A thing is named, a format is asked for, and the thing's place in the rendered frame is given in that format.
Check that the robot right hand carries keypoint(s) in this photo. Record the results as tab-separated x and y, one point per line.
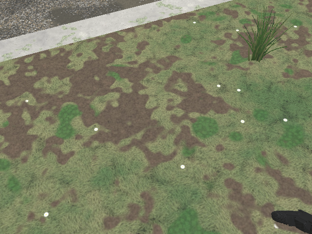
300	219

